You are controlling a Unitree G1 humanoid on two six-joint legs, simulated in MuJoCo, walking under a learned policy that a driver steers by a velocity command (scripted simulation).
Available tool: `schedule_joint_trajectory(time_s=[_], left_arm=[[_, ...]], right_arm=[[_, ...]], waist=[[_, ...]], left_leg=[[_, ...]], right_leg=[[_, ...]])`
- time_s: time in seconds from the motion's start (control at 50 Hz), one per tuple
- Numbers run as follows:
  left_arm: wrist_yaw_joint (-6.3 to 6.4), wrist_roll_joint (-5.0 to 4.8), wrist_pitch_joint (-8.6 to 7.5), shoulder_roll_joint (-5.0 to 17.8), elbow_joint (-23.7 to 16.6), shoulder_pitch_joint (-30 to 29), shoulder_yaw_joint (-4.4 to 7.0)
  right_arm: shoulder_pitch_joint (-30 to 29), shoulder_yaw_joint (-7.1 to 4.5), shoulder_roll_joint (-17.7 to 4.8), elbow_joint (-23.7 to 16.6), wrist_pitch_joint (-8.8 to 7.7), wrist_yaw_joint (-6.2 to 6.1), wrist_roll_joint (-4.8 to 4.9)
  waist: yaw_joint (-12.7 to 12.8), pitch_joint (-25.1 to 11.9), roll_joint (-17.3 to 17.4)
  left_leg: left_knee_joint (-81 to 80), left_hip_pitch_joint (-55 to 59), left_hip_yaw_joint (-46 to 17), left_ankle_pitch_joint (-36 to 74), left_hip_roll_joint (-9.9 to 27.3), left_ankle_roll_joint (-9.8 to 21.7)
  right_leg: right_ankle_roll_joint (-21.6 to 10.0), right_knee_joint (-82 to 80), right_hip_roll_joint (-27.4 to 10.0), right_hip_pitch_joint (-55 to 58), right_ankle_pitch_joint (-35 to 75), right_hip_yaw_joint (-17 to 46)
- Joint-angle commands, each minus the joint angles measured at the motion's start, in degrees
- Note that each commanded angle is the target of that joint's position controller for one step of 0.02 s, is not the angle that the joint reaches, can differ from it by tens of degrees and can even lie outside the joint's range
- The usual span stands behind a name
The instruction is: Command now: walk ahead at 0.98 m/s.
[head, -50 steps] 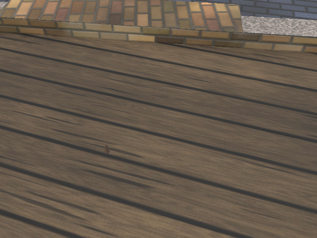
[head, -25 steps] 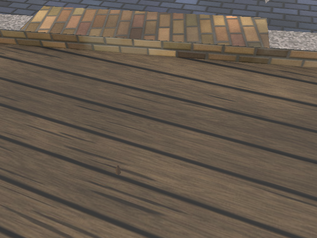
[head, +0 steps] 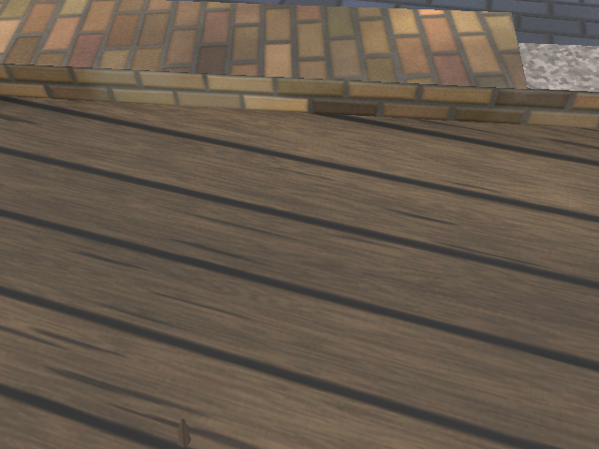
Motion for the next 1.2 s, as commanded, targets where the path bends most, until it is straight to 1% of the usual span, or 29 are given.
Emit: schedule_joint_trajectory(time_s=[0.02, 0.08, 0.12, 0.16, 0.2, 0.22, 0.24, 0.26, 0.3, 0.36, 0.44, 0.52, 0.6, 0.66, 0.68, 0.7, 0.72, 0.76, 0.78, 0.88, 0.96, 1.04, 1.06, 1.08, 1.1, 1.12, 1.14, 1.16, 1.2], left_arm=[[-0.07, 1.67, -0.78, 1.65, -4.33, -0.57, -0.31], [-1.87, 0.95, -1.51, 0.96, -7.25, -11.21, -0.75], [-2.87, 0.13, -1.24, 3.22, -9.17, -13.02, 0.14], [-3.34, -1.19, -0.72, 8.32, -8.73, -6.51, 2.14], [-2.12, -1.66, 1.38, 13.92, -2.94, 17.71, 4.37], [-2.57, 0.86, 0.62, 18.69, -1.69, 22.97, 4.88], [-2.77, 1.04, 0.03, 12.19, -0.18, 24.94, 3.83], [-2.51, 1.19, -0.29, 9.47, -0.36, 18.25, 2.84], [-3.60, 2.28, -1.15, 5.65, -0.79, 9.18, 1.41], [-4.19, 1.72, -1.43, 3.25, -0.51, 5.10, 0.23], [-2.15, 0.84, -1.37, 6.64, 0.49, 9.61, 0.69], [-0.83, 0.03, -1.53, 9.16, 0.61, 14.39, 1.51], [0.04, -0.76, 0.24, 9.32, 1.60, 17.60, 2.08], [-0.11, 2.18, 2.46, 11.21, -0.39, 13.79, 2.33], [-0.43, 4.11, 1.83, 5.78, -2.91, 14.71, 0.67], [-0.98, -1.70, 0.55, -2.28, -5.10, 25.47, -1.28], [0.05, -3.52, 0.88, 4.61, -4.70, 20.22, -0.12], [0.87, -1.28, 2.06, 8.69, -7.29, 8.00, 1.30], [0.78, 0.21, 2.70, 9.08, -8.02, 7.25, 2.18], [-1.06, -0.62, 5.80, 4.66, -13.56, 2.82, 1.67], [-3.79, 0.43, 6.42, 7.99, -13.82, 2.36, 2.62], [-4.70, 0.69, 7.38, 15.14, -13.82, 7.73, 5.70], [-4.09, 0.60, 7.16, 17.43, -12.10, 14.33, 7.18], [-2.69, 0.05, 6.89, 20.32, -11.89, 13.20, 7.86], [-2.33, 1.37, 6.44, 23.97, -16.53, 6.48, 7.04], [-3.52, 3.33, 5.11, 24.34, -20.08, 4.90, 6.79], [-3.90, 2.65, 4.42, 21.11, -21.33, 1.56, 6.18], [-3.52, 1.31, 4.32, 17.59, -21.15, -1.05, 5.09], [-2.20, 1.49, 4.77, 12.88, -20.64, -3.87, 2.88]], right_arm=[[-9.45, -0.50, -5.94, -6.35, -2.57, -1.84, 0.73], [0.70, -0.88, -7.85, -3.33, -2.53, -2.67, 2.46], [3.86, -1.11, -9.27, -2.29, -1.83, -2.74, 1.78], [4.38, -1.60, -11.54, -2.22, -0.63, -2.63, -0.53], [-3.87, -0.96, -11.54, -3.99, 0.53, -2.50, -1.82], [8.53, 2.15, 1.06, -4.63, -0.59, -1.06, 0.01], [6.33, 1.91, -3.48, -3.93, -2.77, -0.60, 3.16], [-1.93, 0.45, -8.57, -7.64, -3.61, -0.79, 5.31], [-11.48, 0.94, -6.21, -10.67, -3.99, -1.31, 3.53], [-5.85, 0.90, -4.02, -9.88, -1.50, -1.09, 2.32], [-19.02, 1.51, -4.56, -15.07, -1.61, -1.85, -0.11], [-29.37, 1.87, -4.18, -18.36, -3.21, -0.44, 0.92], [-31.15, 0.22, -8.83, -20.29, -3.72, -0.27, 2.30], [-7.37, -2.84, -14.97, -16.17, -3.29, -1.61, 3.20], [5.38, -3.64, -19.87, -14.05, -2.35, -2.66, 2.33], [3.63, -4.03, -22.73, -13.74, -2.52, -1.07, -0.46], [-1.25, -2.47, -14.56, -15.33, -2.19, -0.86, -0.82], [-8.07, -1.35, -9.50, -14.97, -1.55, -1.27, -1.15], [-10.47, -1.39, -8.46, -14.05, -1.49, -1.42, -1.40], [-19.07, -2.20, -10.45, -12.78, -1.51, -2.94, 0.44], [-21.69, -3.18, -14.26, -13.85, -0.45, -3.82, 2.07], [-21.03, -4.21, -17.22, -14.56, 1.23, -3.92, 3.71], [-21.01, -3.93, -16.30, -15.02, 1.88, -3.80, 3.41], [-16.73, -2.38, -11.02, -14.90, 2.34, -3.25, 0.99], [-10.71, -1.11, -7.85, -15.40, 2.14, -2.35, -1.99], [-6.59, -1.19, -12.10, -16.69, 1.33, -1.73, -0.66], [-10.46, -1.73, -15.64, -16.91, 0.98, -1.57, 1.42], [-13.47, -1.88, -15.71, -16.38, 1.65, -2.11, 1.24], [-13.33, -1.93, -14.97, -14.28, 4.03, -3.43, 0.63]], waist=[[3.48, 5.88, 3.60], [-0.95, 6.22, -0.09], [0.10, 5.40, 1.41], [5.57, -0.21, 5.99], [19.51, -11.60, 9.17], [10.51, -23.26, -12.74], [12.93, -27.31, -13.72], [10.82, -14.07, -12.48], [5.69, -1.49, 3.13], [-1.52, -0.42, 0.42], [0.41, 6.29, 1.79], [3.80, 6.52, -0.24], [2.82, 5.63, -2.82], [-11.00, -10.89, -7.35], [-13.06, -23.50, 3.57], [-4.03, -34.08, 34.31], [-5.52, -26.22, 24.30], [-4.56, -9.88, 4.64], [-2.11, -7.58, 4.41], [2.56, 0.30, 6.68], [3.09, -3.81, 6.08], [6.99, -6.51, 5.16], [10.44, -8.65, 2.79], [7.15, -5.69, -9.27], [-0.46, -7.40, -20.02], [0.26, -23.55, -15.13], [1.18, -21.43, -6.15], [0.56, -14.74, -0.07], [-1.30, -10.50, 2.16]], left_leg=[[-17.42, -16.94, -8.78, 29.12, 13.88, 7.73], [-21.60, -10.33, -6.48, 28.63, 13.38, 6.96], [-18.97, 2.08, -6.25, 44.37, 15.59, 5.94], [-7.20, 11.52, -6.06, 66.68, 18.31, 4.48], [24.37, -1.13, -3.66, 68.36, 16.61, 2.37], [57.36, -24.31, -7.46, 14.99, 3.93, -1.36], [62.07, -31.07, -15.65, -4.63, 1.92, 1.17], [60.85, -37.94, -14.23, -2.72, 6.28, 2.94], [52.27, -34.34, -12.45, 1.79, 10.05, 3.84], [45.49, -28.53, -11.45, 4.60, 14.76, 1.95], [27.83, -33.59, -8.36, 16.73, 16.03, -3.78], [7.58, -17.80, -5.78, 35.08, 10.36, -6.71], [-0.88, -18.57, -8.81, 29.66, 9.28, -6.71], [6.70, 8.87, -8.13, 15.59, 10.38, -3.43], [10.05, 29.13, -22.67, 2.14, 22.13, -2.87], [-7.12, 41.66, -58.50, -14.53, 35.21, 8.16], [-11.22, 36.13, -55.13, -11.90, 32.21, 6.14], [-6.06, 16.91, -28.64, 30.14, 28.77, 3.93], [-4.86, 9.82, -21.22, 42.39, 26.75, 3.78], [-13.42, -5.49, -4.35, 46.45, 24.96, 4.60], [-10.98, -1.17, 5.15, 44.08, 21.32, 1.47], [5.74, 3.15, 7.32, 53.01, 21.31, -1.24], [17.76, -1.60, 7.44, 48.01, 19.58, -2.98], [32.58, -12.10, 7.18, 9.32, 13.11, -6.24], [53.21, -28.60, 2.03, -21.45, 3.12, -9.37], [59.37, -31.97, -12.02, -18.86, 2.44, -8.70], [57.58, -33.73, -12.87, -12.30, 5.06, -7.29], [53.09, -33.52, -11.98, -7.83, 8.09, -6.84], [45.90, -25.58, -10.70, -4.80, 12.27, -6.89]], right_leg=[[-0.09, -17.69, -1.60, 8.84, 16.38, -2.80], [-1.95, -34.46, 4.25, 17.28, 30.43, -7.18], [-3.42, -39.17, 8.19, 16.80, 25.93, -8.83], [-5.93, -38.54, 12.06, 22.70, 18.22, -10.28], [-9.57, -32.80, 7.52, 51.40, 10.34, -4.92], [-22.94, -38.79, -9.58, 72.41, -14.65, 30.39], [-21.92, -52.88, -10.84, 75.79, -27.35, 48.31], [-17.85, -55.00, -9.57, 68.42, -25.11, 40.58], [-14.39, -57.54, -4.91, 46.67, -5.71, 25.63], [-13.78, -60.74, -1.45, 34.73, -0.46, 14.79], [-14.38, -65.94, 0.81, 27.84, 6.10, 10.23], [-11.74, -67.21, 3.28, 22.14, 7.90, 5.90], [-9.60, -60.17, -0.78, 38.72, 13.46, 9.64], [-5.48, -30.34, 2.28, 34.84, 34.48, 8.10], [-4.69, -9.08, 6.19, 21.89, 14.93, 5.62], [-2.20, 10.78, 12.47, 4.62, -12.35, 5.85], [-2.32, 15.14, 8.19, -0.43, -10.92, 6.25], [-0.79, 13.24, 4.16, -0.01, -7.76, 1.95], [-0.31, 8.80, 2.33, 3.04, -7.72, 1.70], [0.56, -12.42, -0.15, 8.10, -0.55, -2.79], [-1.36, -29.77, 3.98, 18.42, 18.41, -6.84], [-5.89, -34.35, 9.86, 28.09, 13.19, -11.09], [-7.93, -37.78, 12.03, 37.76, 15.11, -10.55], [-10.10, -41.61, 8.67, 43.96, 33.97, -1.65], [-19.64, -40.04, -2.36, 51.66, 57.02, 22.66], [-26.95, -49.70, -10.48, 57.43, 39.37, 41.48], [-24.47, -53.09, -10.59, 53.69, 22.60, 39.38], [-19.82, -52.26, -8.13, 45.44, 17.81, 32.08], [-15.25, -50.51, -4.89, 31.71, 23.71, 20.43]])
Keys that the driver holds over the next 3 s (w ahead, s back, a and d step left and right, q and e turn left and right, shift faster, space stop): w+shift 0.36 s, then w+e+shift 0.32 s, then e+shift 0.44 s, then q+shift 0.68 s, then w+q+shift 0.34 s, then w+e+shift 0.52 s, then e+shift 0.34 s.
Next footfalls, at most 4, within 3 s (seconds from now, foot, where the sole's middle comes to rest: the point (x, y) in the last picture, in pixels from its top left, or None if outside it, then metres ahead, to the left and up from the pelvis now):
0.20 right None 0.45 -0.11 -0.76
0.66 left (274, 282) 0.91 0.12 -0.76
1.08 right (389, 231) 1.07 -0.20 -0.76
1.64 left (302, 218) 1.13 0.04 -0.76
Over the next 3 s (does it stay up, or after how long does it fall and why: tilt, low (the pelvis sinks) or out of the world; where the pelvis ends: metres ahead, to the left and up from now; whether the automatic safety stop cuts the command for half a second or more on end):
stays up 1.66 -0.10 0.09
